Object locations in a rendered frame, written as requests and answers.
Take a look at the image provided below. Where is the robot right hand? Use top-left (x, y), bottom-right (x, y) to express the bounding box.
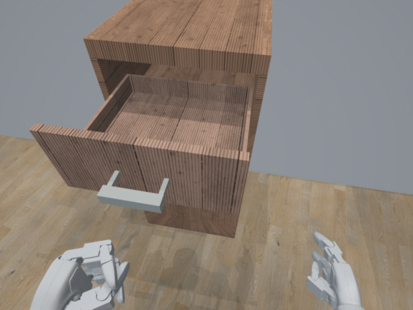
top-left (307, 232), bottom-right (362, 310)

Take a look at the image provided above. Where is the cabinet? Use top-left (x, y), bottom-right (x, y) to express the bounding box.
top-left (83, 0), bottom-right (272, 238)

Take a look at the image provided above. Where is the handle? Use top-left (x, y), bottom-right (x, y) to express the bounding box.
top-left (97, 170), bottom-right (170, 213)

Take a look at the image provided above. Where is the drawer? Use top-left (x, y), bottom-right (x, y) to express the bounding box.
top-left (29, 74), bottom-right (253, 214)

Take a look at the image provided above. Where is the robot left hand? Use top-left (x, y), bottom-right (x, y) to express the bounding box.
top-left (30, 240), bottom-right (130, 310)

